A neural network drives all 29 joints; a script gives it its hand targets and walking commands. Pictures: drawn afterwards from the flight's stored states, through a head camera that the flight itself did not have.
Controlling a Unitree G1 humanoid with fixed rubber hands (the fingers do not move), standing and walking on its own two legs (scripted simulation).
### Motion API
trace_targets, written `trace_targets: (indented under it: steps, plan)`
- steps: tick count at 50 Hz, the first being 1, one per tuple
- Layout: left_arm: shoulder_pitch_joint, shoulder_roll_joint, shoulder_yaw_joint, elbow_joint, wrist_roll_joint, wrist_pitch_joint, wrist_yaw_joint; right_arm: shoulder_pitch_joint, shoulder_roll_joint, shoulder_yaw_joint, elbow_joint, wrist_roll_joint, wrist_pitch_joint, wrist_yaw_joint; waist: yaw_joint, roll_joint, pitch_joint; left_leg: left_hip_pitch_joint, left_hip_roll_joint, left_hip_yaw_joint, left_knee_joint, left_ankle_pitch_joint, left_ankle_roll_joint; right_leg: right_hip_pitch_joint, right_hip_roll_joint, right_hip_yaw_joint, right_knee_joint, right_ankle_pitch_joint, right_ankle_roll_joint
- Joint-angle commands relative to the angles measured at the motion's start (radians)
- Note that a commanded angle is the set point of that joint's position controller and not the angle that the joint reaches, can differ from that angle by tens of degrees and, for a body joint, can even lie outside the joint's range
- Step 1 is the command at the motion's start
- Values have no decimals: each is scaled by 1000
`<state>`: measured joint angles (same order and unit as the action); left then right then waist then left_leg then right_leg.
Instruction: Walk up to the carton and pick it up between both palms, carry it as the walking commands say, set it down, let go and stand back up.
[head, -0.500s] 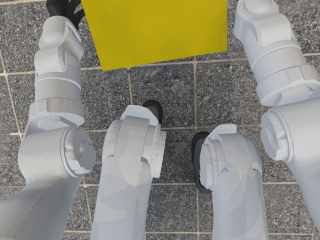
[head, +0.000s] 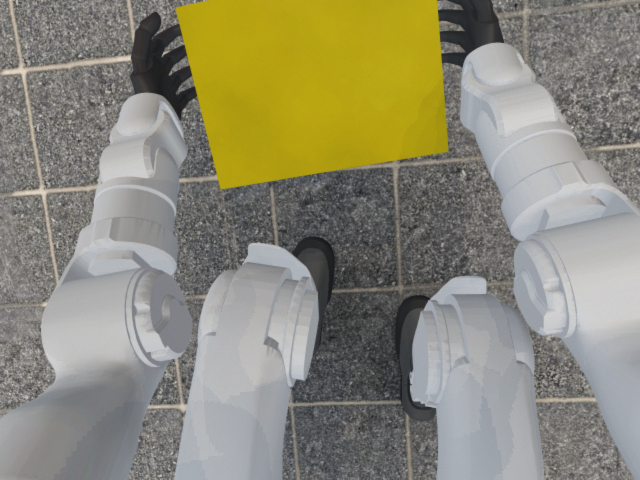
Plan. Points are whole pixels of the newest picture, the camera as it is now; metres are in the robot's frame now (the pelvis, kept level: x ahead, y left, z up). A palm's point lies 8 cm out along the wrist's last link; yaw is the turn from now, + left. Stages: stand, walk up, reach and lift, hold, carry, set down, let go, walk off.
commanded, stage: set down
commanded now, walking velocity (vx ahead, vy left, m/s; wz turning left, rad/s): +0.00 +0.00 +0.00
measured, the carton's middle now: (322, 90) +0.51 +0.12 -0.25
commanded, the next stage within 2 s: none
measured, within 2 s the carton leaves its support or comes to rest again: rests again in 0.78 s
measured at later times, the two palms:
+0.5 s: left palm (164, 92) +0.46 +0.28 -0.17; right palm (477, 49) +0.55 -0.04 -0.18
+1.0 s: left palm (166, 98) +0.46 +0.29 -0.18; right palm (473, 52) +0.55 -0.04 -0.19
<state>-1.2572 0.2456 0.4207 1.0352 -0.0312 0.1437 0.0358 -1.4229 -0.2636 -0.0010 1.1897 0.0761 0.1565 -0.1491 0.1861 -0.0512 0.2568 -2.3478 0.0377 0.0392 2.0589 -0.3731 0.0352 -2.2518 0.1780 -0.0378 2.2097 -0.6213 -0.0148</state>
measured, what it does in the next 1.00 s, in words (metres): stands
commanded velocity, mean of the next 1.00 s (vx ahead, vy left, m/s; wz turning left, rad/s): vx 0.00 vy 0.00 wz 0.00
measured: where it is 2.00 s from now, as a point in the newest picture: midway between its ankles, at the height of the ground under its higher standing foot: (360, 347)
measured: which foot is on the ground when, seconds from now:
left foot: down 0.00-1.00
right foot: down 0.00-1.00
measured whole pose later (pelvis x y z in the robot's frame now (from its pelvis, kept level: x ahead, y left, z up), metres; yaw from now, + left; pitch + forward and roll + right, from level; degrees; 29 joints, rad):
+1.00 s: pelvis +0.01 +0.00 +0.00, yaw +0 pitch +39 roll +2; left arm -1.28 0.30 0.33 1.19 -0.16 -0.03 0.02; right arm -1.41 -0.27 0.02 1.14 0.10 0.04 -0.12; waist 0.18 -0.02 0.29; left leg -2.36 0.05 0.06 2.09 -0.41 0.05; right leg -2.26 0.13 -0.03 2.24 -0.65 -0.03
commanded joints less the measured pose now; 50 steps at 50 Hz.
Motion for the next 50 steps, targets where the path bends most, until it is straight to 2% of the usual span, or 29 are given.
trace_targets:
  steps: [1,4,5,6,9,15,16,18,21,22,23,25,26,29,30,31,32,33,34,36,37,38,39,40,41,43,44,46,50]
  plan:
    - [-528,-689,-298,-120,-72,-46,-192,-523,814,169,-256,45,-97,226,46,-110,-1033,746,-79,-93,-49,246,-20,116,-14,97,-226,144,-31]
    - [-495,-688,-308,-100,-81,-45,-185,-506,806,170,-218,42,-91,232,40,-100,-1008,759,-82,-103,-62,200,-19,109,-10,75,-214,105,-29]
    - [-507,-653,-303,-117,-72,-62,-176,-474,815,155,-202,37,-93,233,68,-117,-971,740,-73,-90,-61,210,-19,84,-13,93,-227,109,-24]
    - [-502,-675,-313,-68,-72,-61,-177,-455,812,129,-176,12,-92,232,10,-126,-935,742,-79,-132,-79,170,-10,37,-9,77,-208,94,-24]
    - [-477,-681,-318,-110,-82,-70,-170,-456,822,183,-224,41,-102,239,75,-119,-1024,762,-85,-99,-51,255,-19,87,-12,88,-202,148,-26]
    - [-476,-658,-342,-108,-119,-79,-176,-391,828,159,-184,5,-100,229,27,-135,-995,751,-84,-106,-43,307,-22,96,-14,82,-208,194,-19]
    - [-445,-653,-327,-77,-94,-80,-175,-371,815,151,-152,1,-101,222,33,-98,-954,713,-79,-96,-46,280,-23,93,-23,115,-223,209,-27]
    - [-456,-617,-312,-55,-102,-83,-177,-398,785,151,-191,-8,-100,220,25,-130,-929,667,-85,-104,-46,229,-11,105,-15,103,-214,172,-25]
    - [-423,-621,-294,-37,-79,-86,-174,-396,811,184,-177,17,-96,221,86,-140,-953,642,-78,-76,-45,212,-15,162,-27,116,-227,168,-16]
    - [-422,-601,-283,-22,-89,-86,-179,-380,784,165,-170,4,-99,217,61,-147,-929,624,-81,-76,-34,227,-18,145,-29,114,-227,187,-19]
    - [-429,-602,-293,-27,-84,-86,-183,-404,798,181,-192,18,-99,219,90,-143,-918,615,-76,-75,-43,243,-14,137,-29,125,-234,199,-12]
    - [-434,-584,-286,-23,-96,-90,-186,-363,780,165,-176,-14,-98,208,41,-172,-919,604,-72,-81,-23,255,-13,159,-37,135,-246,228,-11]
    - [-428,-596,-281,-46,-78,-80,-189,-345,787,160,-143,2,-88,212,60,-119,-919,622,-69,-73,-40,241,-17,168,-32,129,-238,221,-14]
    - [-388,-593,-264,-8,-83,-83,-185,-385,766,189,-207,-1,-100,208,66,-151,-954,652,-69,-82,-38,258,-17,177,-34,119,-231,223,-13]
    - [-381,-579,-275,20,-88,-84,-187,-333,751,156,-147,-16,-96,208,39,-131,-904,626,-64,-89,-30,263,-22,126,-36,130,-232,224,-14]
    - [-387,-571,-269,5,-88,-83,-192,-354,753,161,-168,-6,-95,208,59,-123,-903,592,-60,-83,-41,236,-20,153,-47,132,-239,210,-18]
    - [-403,-557,-292,7,-100,-86,-188,-355,705,131,-174,-27,-97,205,5,-115,-916,637,-69,-105,-41,221,-28,117,-44,118,-225,185,-15]
    - [-395,-572,-274,-21,-94,-88,-185,-398,738,164,-199,-4,-99,205,60,-120,-934,656,-75,-95,-42,229,-16,145,-28,95,-194,175,-16]
    - [-349,-559,-241,27,-66,-91,-182,-324,738,155,-146,-23,-96,206,73,-140,-903,597,-68,-70,-26,261,-23,163,-44,138,-243,231,-14]
    - [-342,-541,-243,32,-74,-102,-176,-353,700,162,-174,-7,-107,201,91,-121,-909,593,-71,-62,-35,268,-31,161,-47,137,-229,241,-12]
    - [-328,-491,-219,22,-102,-103,-168,-332,646,146,-163,-21,-104,183,49,-173,-944,622,-70,-86,-45,248,-24,207,-47,107,-223,216,-5]
    - [-343,-487,-247,26,-100,-105,-155,-333,632,134,-170,-9,-109,184,24,-126,-936,644,-69,-98,-49,221,-24,188,-40,91,-210,175,-8]
    - [-335,-404,-204,3,-106,-115,-149,-332,577,148,-170,-7,-110,167,50,-173,-954,638,-60,-83,-34,248,-32,212,-59,117,-224,229,0]
    - [-330,-418,-212,5,-97,-118,-144,-337,576,152,-179,7,-113,169,69,-132,-937,624,-58,-78,-38,248,-31,212,-57,121,-218,222,-5]
    - [-279,-393,-205,74,-95,-121,-140,-329,558,172,-169,16,-111,162,85,-160,-947,646,-62,-91,-48,256,-24,224,-57,112,-211,223,6]
    - [-257,-350,-203,54,-111,-133,-126,-309,475,143,-160,6,-116,148,64,-129,-921,629,-65,-78,-46,234,-33,204,-64,128,-217,215,-5]
    - [-219,-319,-174,98,-86,-139,-118,-271,490,159,-153,35,-117,141,109,-141,-908,605,-50,-62,-47,232,-27,243,-73,147,-239,225,5]
    - [-189,-210,-185,107,-102,-150,-81,-258,328,115,-152,13,-115,126,54,-102,-889,668,-54,-101,-84,199,-36,174,-64,95,-209,143,6]
    - [-106,-7,-115,90,-130,-195,-22,-211,166,122,-185,40,-126,79,80,-152,-956,724,-46,-114,-70,220,-21,249,-81,91,-199,132,21]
